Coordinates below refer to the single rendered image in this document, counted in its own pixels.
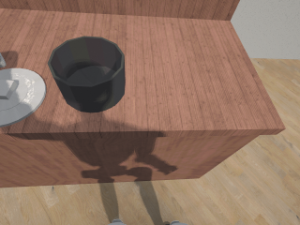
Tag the robot left shin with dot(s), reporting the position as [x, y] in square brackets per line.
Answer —
[117, 220]

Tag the lid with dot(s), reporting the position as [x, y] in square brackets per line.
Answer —
[27, 96]

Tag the pot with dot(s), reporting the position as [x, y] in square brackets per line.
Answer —
[89, 72]

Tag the knob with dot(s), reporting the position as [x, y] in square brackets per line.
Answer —
[7, 87]

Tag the table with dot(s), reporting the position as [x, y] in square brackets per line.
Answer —
[192, 95]

